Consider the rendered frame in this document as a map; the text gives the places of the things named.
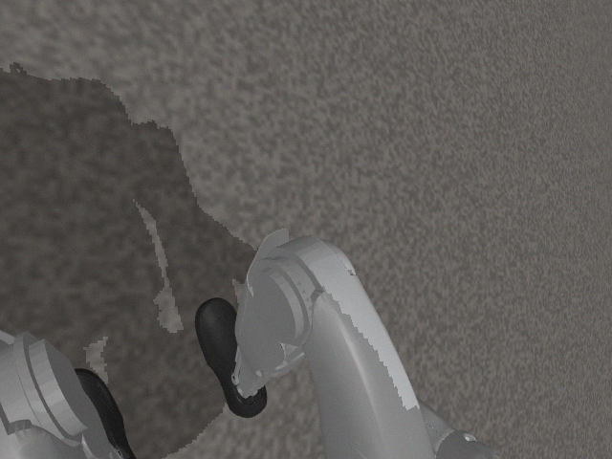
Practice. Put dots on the right robot foot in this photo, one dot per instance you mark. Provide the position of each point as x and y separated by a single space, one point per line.
215 324

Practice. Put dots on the left robot foot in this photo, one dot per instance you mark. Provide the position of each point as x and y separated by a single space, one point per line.
107 409

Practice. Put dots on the right robot arm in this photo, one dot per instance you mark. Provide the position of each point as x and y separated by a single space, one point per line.
462 445

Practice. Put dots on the right robot hand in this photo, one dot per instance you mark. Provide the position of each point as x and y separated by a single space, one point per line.
437 427

